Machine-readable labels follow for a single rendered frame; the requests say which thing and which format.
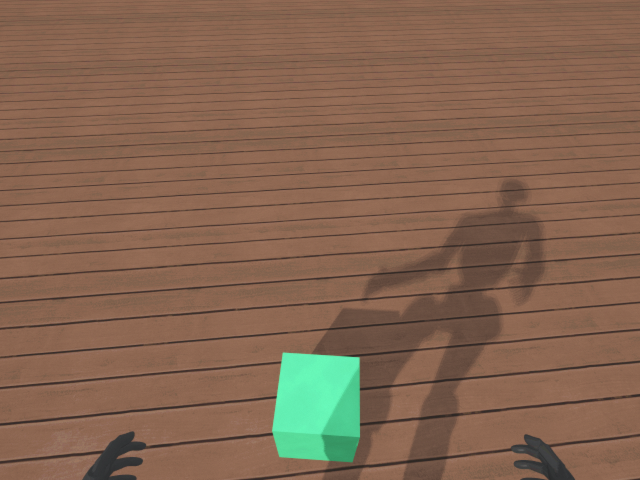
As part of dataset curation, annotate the right robot hand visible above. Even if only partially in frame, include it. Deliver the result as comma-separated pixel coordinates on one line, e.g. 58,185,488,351
511,434,575,480

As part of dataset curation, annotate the left robot hand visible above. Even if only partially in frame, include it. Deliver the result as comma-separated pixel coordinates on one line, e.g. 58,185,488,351
82,431,146,480

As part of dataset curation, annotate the carton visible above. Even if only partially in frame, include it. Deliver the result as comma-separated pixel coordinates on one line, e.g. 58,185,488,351
272,353,360,462

